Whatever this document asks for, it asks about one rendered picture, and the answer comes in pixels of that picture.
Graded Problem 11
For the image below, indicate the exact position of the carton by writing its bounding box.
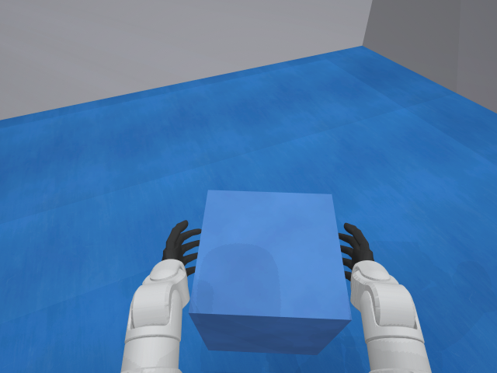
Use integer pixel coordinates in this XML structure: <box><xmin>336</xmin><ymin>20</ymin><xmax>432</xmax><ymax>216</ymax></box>
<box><xmin>189</xmin><ymin>190</ymin><xmax>352</xmax><ymax>355</ymax></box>

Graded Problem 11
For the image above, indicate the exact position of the left robot hand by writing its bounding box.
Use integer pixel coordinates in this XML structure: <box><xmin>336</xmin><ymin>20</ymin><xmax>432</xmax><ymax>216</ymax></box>
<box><xmin>162</xmin><ymin>220</ymin><xmax>202</xmax><ymax>276</ymax></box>

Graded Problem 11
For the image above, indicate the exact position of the right robot hand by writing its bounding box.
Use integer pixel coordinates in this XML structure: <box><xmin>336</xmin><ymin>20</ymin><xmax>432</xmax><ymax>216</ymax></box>
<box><xmin>338</xmin><ymin>223</ymin><xmax>375</xmax><ymax>281</ymax></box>

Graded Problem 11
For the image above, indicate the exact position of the left robot forearm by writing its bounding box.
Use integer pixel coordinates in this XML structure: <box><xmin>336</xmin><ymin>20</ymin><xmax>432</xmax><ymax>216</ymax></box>
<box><xmin>121</xmin><ymin>259</ymin><xmax>190</xmax><ymax>373</ymax></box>

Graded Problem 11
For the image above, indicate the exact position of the right robot forearm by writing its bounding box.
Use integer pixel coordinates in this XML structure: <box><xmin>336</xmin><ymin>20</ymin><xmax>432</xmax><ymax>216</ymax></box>
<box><xmin>350</xmin><ymin>260</ymin><xmax>432</xmax><ymax>373</ymax></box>

